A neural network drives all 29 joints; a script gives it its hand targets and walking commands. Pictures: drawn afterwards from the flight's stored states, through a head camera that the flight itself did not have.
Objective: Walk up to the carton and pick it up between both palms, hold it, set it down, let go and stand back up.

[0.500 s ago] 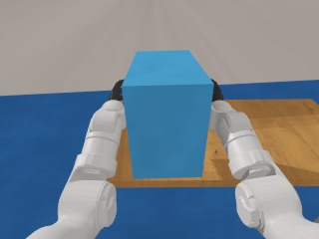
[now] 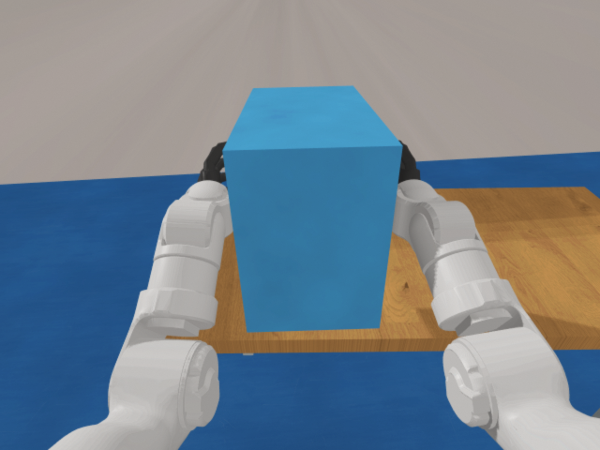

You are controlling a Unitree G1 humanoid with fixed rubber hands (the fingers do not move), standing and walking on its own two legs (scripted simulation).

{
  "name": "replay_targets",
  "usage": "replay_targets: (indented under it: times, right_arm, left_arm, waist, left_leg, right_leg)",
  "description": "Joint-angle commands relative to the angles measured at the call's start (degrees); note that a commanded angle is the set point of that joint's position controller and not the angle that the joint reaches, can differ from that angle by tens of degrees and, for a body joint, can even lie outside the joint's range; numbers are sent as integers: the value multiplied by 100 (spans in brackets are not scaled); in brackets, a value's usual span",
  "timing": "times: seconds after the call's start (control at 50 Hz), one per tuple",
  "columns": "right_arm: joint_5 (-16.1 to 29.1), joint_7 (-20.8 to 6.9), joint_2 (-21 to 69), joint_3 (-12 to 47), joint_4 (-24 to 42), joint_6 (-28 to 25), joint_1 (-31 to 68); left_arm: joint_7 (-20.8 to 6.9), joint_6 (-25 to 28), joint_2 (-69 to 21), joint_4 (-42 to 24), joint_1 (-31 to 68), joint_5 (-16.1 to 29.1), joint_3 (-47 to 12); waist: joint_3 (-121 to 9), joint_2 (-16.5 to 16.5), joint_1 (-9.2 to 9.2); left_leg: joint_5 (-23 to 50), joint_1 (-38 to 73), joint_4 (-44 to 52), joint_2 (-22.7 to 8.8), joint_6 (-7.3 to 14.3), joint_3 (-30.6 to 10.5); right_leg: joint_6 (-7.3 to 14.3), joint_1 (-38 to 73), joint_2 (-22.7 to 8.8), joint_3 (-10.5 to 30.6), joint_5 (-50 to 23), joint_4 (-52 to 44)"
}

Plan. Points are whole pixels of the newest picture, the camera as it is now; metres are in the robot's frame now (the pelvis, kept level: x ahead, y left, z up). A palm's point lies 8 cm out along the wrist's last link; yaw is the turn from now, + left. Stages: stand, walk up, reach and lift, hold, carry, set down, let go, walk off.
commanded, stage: hold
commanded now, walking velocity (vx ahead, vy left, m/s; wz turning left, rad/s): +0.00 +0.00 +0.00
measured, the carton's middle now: (307, 191) +0.42 +0.00 +0.21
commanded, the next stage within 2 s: none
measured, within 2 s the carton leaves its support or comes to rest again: neither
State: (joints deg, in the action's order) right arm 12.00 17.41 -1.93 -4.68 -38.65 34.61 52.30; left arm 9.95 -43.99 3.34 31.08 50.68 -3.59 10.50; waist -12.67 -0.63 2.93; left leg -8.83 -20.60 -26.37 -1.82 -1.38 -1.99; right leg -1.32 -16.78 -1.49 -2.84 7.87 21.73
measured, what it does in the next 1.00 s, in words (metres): stands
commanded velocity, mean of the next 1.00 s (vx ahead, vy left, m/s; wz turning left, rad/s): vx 0.00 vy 0.00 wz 0.00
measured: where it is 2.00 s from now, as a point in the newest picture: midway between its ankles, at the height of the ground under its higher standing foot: outside the picture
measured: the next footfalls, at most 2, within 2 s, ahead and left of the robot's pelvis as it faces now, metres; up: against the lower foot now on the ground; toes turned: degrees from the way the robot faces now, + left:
none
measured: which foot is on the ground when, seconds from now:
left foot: down 0.00-1.00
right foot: down 0.00-1.00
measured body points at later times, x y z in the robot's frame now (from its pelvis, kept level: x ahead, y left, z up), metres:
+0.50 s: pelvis +0.00 +0.00 +0.00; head -0.06 +0.01 +0.45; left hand +0.40 +0.13 +0.23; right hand +0.40 -0.12 +0.23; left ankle +0.05 +0.13 -0.74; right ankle +0.03 -0.14 -0.74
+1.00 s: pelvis +0.00 +0.00 +0.00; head -0.06 +0.01 +0.45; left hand +0.40 +0.13 +0.23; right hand +0.40 -0.12 +0.24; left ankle +0.05 +0.13 -0.74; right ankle +0.03 -0.14 -0.74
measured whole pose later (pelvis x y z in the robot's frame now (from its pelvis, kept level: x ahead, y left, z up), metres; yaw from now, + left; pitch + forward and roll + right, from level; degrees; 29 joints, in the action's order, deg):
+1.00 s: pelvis +0.00 +0.00 +0.00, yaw +0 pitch +3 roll -2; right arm 12.1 18.0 -2.0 -4.7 -38.3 37.0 54.0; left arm 9.5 -45.3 3.3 29.8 50.7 -3.6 11.7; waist -12.7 -1.3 2.9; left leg -8.7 -20.6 -26.4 -1.8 -1.4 -2.0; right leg -1.3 -16.8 -1.5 -2.8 7.7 21.7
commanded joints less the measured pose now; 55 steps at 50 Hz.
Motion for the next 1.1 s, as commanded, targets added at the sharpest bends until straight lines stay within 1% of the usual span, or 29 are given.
replay_targets:
  times: [0.0, 0.02, 0.04, 0.06, 0.14, 0.18, 0.2, 0.24, 0.3, 0.34, 0.38, 0.4, 0.44, 0.52, 0.54, 0.56, 0.6, 0.64, 0.7, 0.8, 0.84, 0.9, 0.94, 0.96, 0.98, 1.0, 1.08]
  right_arm:
    - [1906, -736, 4488, 2403, 2873, -484, 6915]
    - [1893, -746, 4498, 2384, 2836, -475, 6934]
    - [1908, -749, 4539, 2381, 2893, -485, 6936]
    - [1913, -740, 4518, 2407, 2878, -467, 6925]
    - [1899, -750, 4528, 2365, 2795, -444, 6924]
    - [1918, -750, 4525, 2377, 2800, -425, 6919]
    - [1931, -745, 4517, 2384, 2826, -415, 6956]
    - [1916, -753, 4530, 2351, 2737, -389, 6907]
    - [1949, -756, 4581, 2387, 2877, -396, 7023]
    - [1958, -742, 4575, 2420, 2866, -372, 6934]
    - [1956, -751, 4573, 2384, 2797, -352, 6936]
    - [1960, -746, 4628, 2408, 2882, -364, 6962]
    - [1998, -742, 4622, 2459, 2990, -358, 7025]
    - [2002, -733, 4587, 2431, 2885, -318, 6930]
    - [2013, -728, 4594, 2438, 2936, -315, 6972]
    - [1988, -730, 4598, 2420, 2849, -296, 6886]
    - [1978, -726, 4579, 2405, 2840, -294, 6875]
    - [1965, -725, 4581, 2377, 2854, -293, 6939]
    - [1999, -733, 4625, 2424, 2928, -289, 6967]
    - [1981, -729, 4575, 2361, 2794, -269, 6929]
    - [1957, -721, 4575, 2350, 2816, -269, 6957]
    - [1956, -724, 4599, 2336, 2745, -259, 6911]
    - [1960, -726, 4618, 2352, 2766, -256, 6981]
    - [1953, -725, 4602, 2343, 2766, -256, 6936]
    - [1969, -721, 4607, 2366, 2792, -252, 6954]
    - [1965, -721, 4617, 2334, 2758, -250, 6944]
    - [1956, -717, 4600, 2318, 2762, -245, 6979]
  left_arm:
    - [-669, 602, -5212, -2555, 6258, 967, -2548]
    - [-670, 597, -5212, -2476, 6231, 962, -2527]
    - [-670, 599, -5237, -2569, 6289, 986, -2561]
    - [-667, 590, -5199, -2552, 6252, 980, -2531]
    - [-669, 578, -5190, -2514, 6337, 975, -2525]
    - [-668, 575, -5167, -2561, 6357, 996, -2535]
    - [-672, 568, -5135, -2517, 6339, 983, -2491]
    - [-675, 567, -5145, -2514, 6366, 973, -2491]
    - [-667, 575, -5131, -2565, 6443, 1023, -2508]
    - [-668, 554, -5110, -2563, 6368, 1007, -2493]
    - [-676, 555, -5092, -2560, 6444, 992, -2470]
    - [-677, 558, -5106, -2597, 6437, 1022, -2497]
    - [-667, 559, -5087, -2608, 6429, 1040, -2491]
    - [-664, 543, -5063, -2671, 6476, 1043, -2516]
    - [-665, 537, -5055, -2659, 6450, 1044, -2499]
    - [-670, 531, -5049, -2674, 6467, 1026, -2494]
    - [-687, 523, -5018, -2608, 6414, 1017, -2464]
    - [-698, 520, -5034, -2592, 6461, 1024, -2473]
    - [-681, 547, -5023, -2689, 6535, 1078, -2505]
    - [-692, 529, -5016, -2610, 6519, 1048, -2467]
    - [-695, 525, -5000, -2566, 6500, 1046, -2464]
    - [-700, 543, -4988, -2629, 6557, 1067, -2473]
    - [-704, 538, -4958, -2543, 6544, 1044, -2410]
    - [-705, 548, -4980, -2572, 6537, 1055, -2431]
    - [-704, 550, -4961, -2570, 6536, 1067, -2415]
    - [-703, 560, -4974, -2677, 6651, 1082, -2459]
    - [-703, 555, -4963, -2604, 6628, 1095, -2448]
  waist:
    - [-3751, -871, -30]
    - [-3697, -829, -42]
    - [-3773, -858, -32]
    - [-3793, -818, -43]
    - [-3749, -847, -47]
    - [-3792, -849, -38]
    - [-3761, -796, -50]
    - [-3725, -842, -45]
    - [-3825, -779, -65]
    - [-3841, -776, -54]
    - [-3777, -772, -58]
    - [-3840, -736, -45]
    - [-3914, -752, -83]
    - [-3875, -811, -50]
    - [-3881, -789, -51]
    - [-3825, -782, -21]
    - [-3809, -773, -44]
    - [-3818, -786, -18]
    - [-3937, -777, -39]
    - [-3831, -808, -11]
    - [-3817, -771, -7]
    - [-3848, -809, 8]
    - [-3805, -728, -26]
    - [-3822, -758, -6]
    - [-3839, -741, -28]
    - [-3876, -793, 1]
    - [-3851, -785, 7]
  left_leg:
    - [1567, 2354, 34, 317, -317, -315]
    - [1475, 2300, 66, 308, -306, -319]
    - [1513, 2313, 49, 312, -306, -312]
    - [1538, 2304, 40, 314, -294, -316]
    - [1380, 2247, 74, 305, -304, -314]
    - [1439, 2248, 57, 311, -292, -314]
    - [1404, 2219, 64, 319, -287, -314]
    - [1345, 2216, 79, 313, -284, -318]
    - [1315, 2186, 74, 320, -264, -314]
    - [1421, 2230, 50, 326, -263, -321]
    - [1293, 2192, 83, 309, -260, -331]
    - [1339, 2187, 64, 320, -252, -326]
    - [1441, 2215, 42, 332, -250, -320]
    - [1443, 2219, 27, 328, -277, -330]
    - [1450, 2231, 31, 326, -270, -336]
    - [1425, 2219, 42, 334, -273, -340]
    - [1369, 2171, 63, 337, -261, -317]
    - [1320, 2166, 69, 328, -262, -329]
    - [1389, 2181, 52, 338, -269, -327]
    - [1310, 2173, 64, 327, -268, -335]
    - [1287, 2154, 71, 333, -265, -324]
    - [1285, 2127, 64, 331, -273, -327]
    - [1222, 2084, 80, 343, -245, -307]
    - [1265, 2092, 74, 339, -255, -311]
    - [1295, 2089, 69, 348, -244, -299]
    - [1279, 2131, 59, 340, -260, -314]
    - [1254, 2109, 62, 342, -252, -325]
  right_leg:
    - [-13, 1106, 828, 135, -724, -345]
    - [-11, 1090, 827, 134, -656, -358]
    - [-11, 1108, 829, 126, -712, -331]
    - [-16, 1119, 828, 122, -734, -327]
    - [-11, 1088, 822, 111, -622, -332]
    - [-9, 1107, 824, 112, -681, -313]
    - [-27, 1135, 823, 114, -649, -319]
    - [-18, 1100, 821, 114, -605, -322]
    - [-30, 1121, 812, 123, -601, -310]
    - [-34, 1138, 814, 106, -696, -296]
    - [-24, 1110, 815, 106, -589, -307]
    - [-30, 1132, 814, 105, -650, -303]
    - [-36, 1166, 821, 115, -725, -279]
    - [-23, 1128, 822, 111, -718, -276]
    - [-27, 1134, 815, 122, -721, -276]
    - [-33, 1132, 820, 102, -712, -281]
    - [-39, 1157, 809, 111, -678, -287]
    - [-29, 1145, 802, 113, -640, -292]
    - [-37, 1168, 814, 113, -712, -270]
    - [-31, 1111, 804, 115, -630, -286]
    - [-33, 1129, 803, 118, -626, -289]
    - [-22, 1142, 799, 115, -649, -281]
    - [-46, 1139, 795, 117, -581, -300]
    - [-37, 1147, 801, 104, -624, -289]
    - [-41, 1158, 799, 117, -637, -285]
    - [-35, 1133, 801, 119, -623, -271]
    - [-35, 1090, 802, 118, -597, -283]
